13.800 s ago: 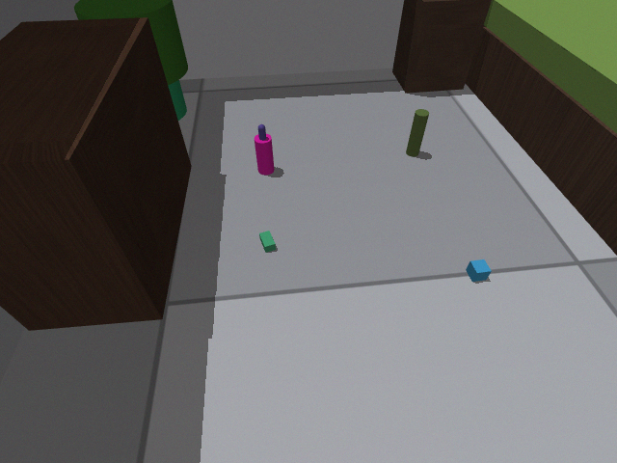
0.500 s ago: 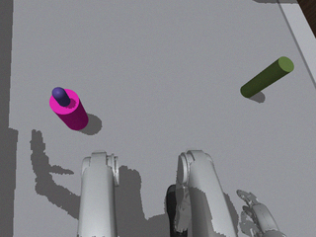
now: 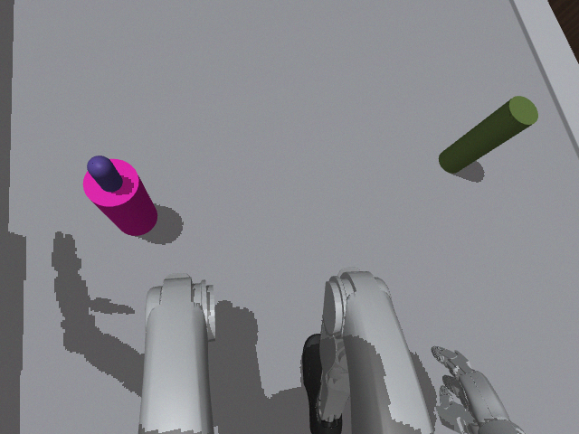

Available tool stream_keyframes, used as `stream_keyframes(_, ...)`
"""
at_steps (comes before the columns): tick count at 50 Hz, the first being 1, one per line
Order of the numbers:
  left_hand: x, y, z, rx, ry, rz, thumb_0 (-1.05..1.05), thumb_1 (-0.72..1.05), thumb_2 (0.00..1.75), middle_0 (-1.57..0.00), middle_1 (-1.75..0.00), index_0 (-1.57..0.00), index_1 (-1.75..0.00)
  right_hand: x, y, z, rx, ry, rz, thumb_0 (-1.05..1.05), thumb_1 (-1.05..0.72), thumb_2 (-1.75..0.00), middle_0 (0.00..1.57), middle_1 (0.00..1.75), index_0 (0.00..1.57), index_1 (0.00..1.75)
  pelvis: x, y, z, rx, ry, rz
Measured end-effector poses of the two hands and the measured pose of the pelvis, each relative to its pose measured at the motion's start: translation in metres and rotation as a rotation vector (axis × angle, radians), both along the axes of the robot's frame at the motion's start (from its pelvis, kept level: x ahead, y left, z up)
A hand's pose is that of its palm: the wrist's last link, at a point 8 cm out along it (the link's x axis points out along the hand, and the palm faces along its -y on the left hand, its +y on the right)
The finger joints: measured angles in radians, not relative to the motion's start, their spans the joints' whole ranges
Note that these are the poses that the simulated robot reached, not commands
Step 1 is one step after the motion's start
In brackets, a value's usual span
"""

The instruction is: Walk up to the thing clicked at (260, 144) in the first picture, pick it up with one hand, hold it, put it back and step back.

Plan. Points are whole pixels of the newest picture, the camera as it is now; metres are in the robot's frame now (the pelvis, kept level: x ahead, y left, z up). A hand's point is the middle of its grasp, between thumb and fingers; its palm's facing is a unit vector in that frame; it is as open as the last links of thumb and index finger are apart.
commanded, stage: go down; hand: left
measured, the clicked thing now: (120, 195) +0.49 +0.28 -0.26
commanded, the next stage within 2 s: none
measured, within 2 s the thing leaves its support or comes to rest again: neither
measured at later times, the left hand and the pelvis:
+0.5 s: hand out of the picture +0.39 +0.46 +0.05, palm faces +0.32 -0.95 -0.05, open 17.4 cm; pelvis +0.00 +0.00 +0.00, yaw +0 degrees
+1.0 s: hand out of the picture +0.39 +0.46 +0.06, palm faces +0.32 -0.95 -0.05, open 17.4 cm; pelvis +0.00 +0.00 +0.00, yaw +0 degrees
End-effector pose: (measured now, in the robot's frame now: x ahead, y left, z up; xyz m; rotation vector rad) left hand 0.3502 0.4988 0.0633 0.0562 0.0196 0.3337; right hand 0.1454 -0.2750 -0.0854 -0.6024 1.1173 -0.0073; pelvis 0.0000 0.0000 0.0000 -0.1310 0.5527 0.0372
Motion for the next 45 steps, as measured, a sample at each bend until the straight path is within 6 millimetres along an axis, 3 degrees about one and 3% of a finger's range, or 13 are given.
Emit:
stream_keyframes(7, -0.016, 0.007, 0.009, 0.005, 0.012, 0.031, -0.01, -0.53, 0.03, -0.07, -0.04, -0.07, -0.04, -0.006, 0.000, -0.001, 0.018, 0.010, -0.006, 0.01, -0.91, -0.90, 0.20, 0.30, 0.21, 0.30, -0.001, 0.000, 0.003, 0.007, 0.003, -0.008)
stream_keyframes(12, -0.023, 0.013, 0.002, 0.011, 0.009, 0.041, -0.01, -0.52, 0.02, -0.07, -0.04, -0.07, -0.04, -0.006, 0.000, -0.006, 0.013, 0.035, 0.021, 0.01, -0.90, -0.90, 0.20, 0.30, 0.21, 0.30, -0.003, -0.001, 0.000, 0.011, 0.001, -0.008)
stream_keyframes(18, -0.014, 0.010, -0.013, 0.000, 0.000, 0.011, -0.01, -0.53, 0.03, -0.07, -0.04, -0.06, -0.04, 0.001, 0.000, -0.006, -0.012, 0.032, 0.045, 0.01, -0.90, -0.90, 0.20, 0.30, 0.21, 0.30, -0.002, 0.000, -0.006, 0.002, -0.005, -0.004)
stream_keyframes(25, 0.001, 0.003, -0.007, -0.007, -0.005, -0.011, -0.01, -0.53, 0.03, -0.07, -0.05, -0.06, -0.05, 0.008, 0.002, 0.004, -0.016, -0.020, 0.012, 0.01, -0.90, -0.90, 0.20, 0.30, 0.21, 0.30, 0.001, 0.002, -0.002, -0.007, -0.001, -0.002)
stream_keyframes(32, -0.009, 0.008, 0.005, -0.002, 0.018, 0.020, -0.01, -0.53, 0.02, -0.07, -0.04, -0.07, -0.04, 0.006, 0.004, 0.006, 0.012, -0.019, -0.001, 0.01, -0.90, -0.90, 0.20, 0.30, 0.21, 0.30, 0.002, 0.003, 0.006, -0.001, 0.013, -0.004)
stream_keyframes(38, -0.019, 0.013, -0.003, 0.008, 0.009, 0.040, -0.01, -0.53, 0.02, -0.07, -0.05, -0.07, -0.04, 0.003, 0.004, -0.003, 0.011, 0.019, 0.032, 0.01, -0.90, -0.89, 0.20, 0.30, 0.21, 0.30, 0.000, 0.002, 0.001, 0.005, 0.008, -0.005)
stream_keyframes(45, -0.008, 0.004, -0.012, -0.001, -0.015, -0.003, -0.01, -0.53, 0.03, -0.06, -0.05, -0.07, -0.05, 0.008, 0.003, -0.005, -0.010, 0.003, 0.045, 0.01, -0.89, -0.89, 0.20, 0.30, 0.21, 0.30, -0.003, 0.001, -0.006, 0.002, -0.007, 0.001)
